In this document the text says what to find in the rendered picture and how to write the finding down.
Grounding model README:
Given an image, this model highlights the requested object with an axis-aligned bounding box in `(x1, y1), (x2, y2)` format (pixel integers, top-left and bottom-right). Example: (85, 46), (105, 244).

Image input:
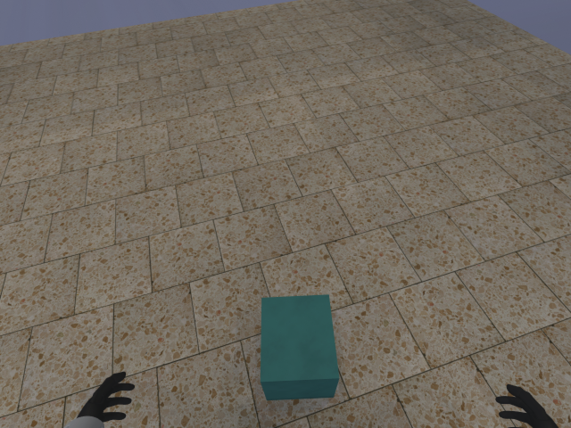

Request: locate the robot left hand
(77, 372), (135, 422)

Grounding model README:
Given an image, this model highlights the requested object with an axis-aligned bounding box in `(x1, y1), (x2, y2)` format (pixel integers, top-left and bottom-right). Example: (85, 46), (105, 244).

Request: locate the robot right hand
(495, 384), (558, 428)

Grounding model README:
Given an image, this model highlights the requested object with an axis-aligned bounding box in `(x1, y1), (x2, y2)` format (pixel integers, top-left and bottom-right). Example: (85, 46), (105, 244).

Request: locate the carton
(261, 294), (339, 400)

